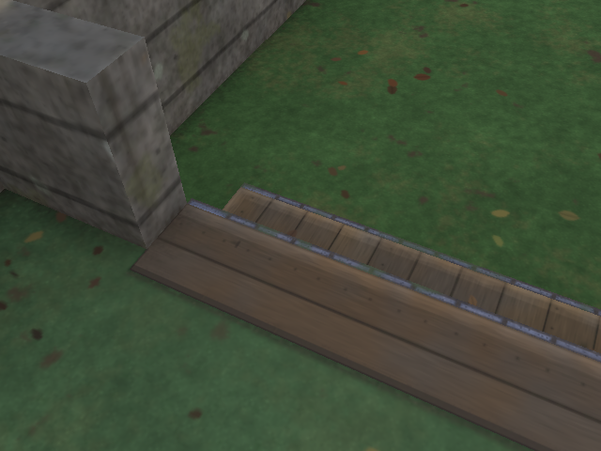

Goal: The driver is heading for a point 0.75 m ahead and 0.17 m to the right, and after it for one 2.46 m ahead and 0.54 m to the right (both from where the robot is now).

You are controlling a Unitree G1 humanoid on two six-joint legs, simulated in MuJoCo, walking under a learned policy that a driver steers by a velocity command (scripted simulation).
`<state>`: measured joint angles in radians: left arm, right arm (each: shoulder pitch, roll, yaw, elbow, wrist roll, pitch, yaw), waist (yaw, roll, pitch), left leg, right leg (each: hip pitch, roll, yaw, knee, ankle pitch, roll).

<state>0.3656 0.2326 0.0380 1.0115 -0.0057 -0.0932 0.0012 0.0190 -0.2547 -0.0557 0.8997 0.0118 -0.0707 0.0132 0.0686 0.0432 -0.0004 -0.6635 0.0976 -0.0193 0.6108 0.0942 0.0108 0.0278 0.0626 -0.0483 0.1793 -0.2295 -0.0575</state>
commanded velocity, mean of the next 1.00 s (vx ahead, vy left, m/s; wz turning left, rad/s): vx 0.13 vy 0.00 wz -0.31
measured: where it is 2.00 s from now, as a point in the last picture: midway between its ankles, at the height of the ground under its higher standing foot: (423, 376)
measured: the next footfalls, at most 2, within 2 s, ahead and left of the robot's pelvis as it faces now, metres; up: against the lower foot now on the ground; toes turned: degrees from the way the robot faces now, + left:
left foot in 0.14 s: +0.28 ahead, +0.13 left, +0.00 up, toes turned +2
right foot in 0.62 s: +0.24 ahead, -0.09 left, +0.00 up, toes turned -12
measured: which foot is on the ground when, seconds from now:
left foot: up 0.00-0.12, down 0.14-0.62, up 0.64-1.00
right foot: down 0.00-0.16, up 0.18-0.60, down 0.62-1.00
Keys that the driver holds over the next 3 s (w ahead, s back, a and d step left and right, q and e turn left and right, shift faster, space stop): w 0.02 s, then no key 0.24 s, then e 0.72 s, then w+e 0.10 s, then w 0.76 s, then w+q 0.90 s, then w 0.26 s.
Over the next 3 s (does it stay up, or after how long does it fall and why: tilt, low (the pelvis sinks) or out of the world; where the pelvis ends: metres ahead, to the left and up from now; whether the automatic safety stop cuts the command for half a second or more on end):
stays up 1.16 -0.36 -0.26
